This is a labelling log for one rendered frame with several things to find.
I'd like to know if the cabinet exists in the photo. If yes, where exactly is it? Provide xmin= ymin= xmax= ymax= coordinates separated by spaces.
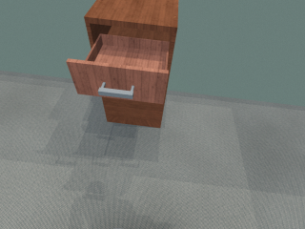
xmin=84 ymin=0 xmax=179 ymax=128

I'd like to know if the handle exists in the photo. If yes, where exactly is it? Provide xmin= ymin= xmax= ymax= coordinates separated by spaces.
xmin=98 ymin=82 xmax=134 ymax=99

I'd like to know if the drawer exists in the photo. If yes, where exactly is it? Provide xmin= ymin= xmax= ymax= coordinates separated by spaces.
xmin=66 ymin=33 xmax=170 ymax=104

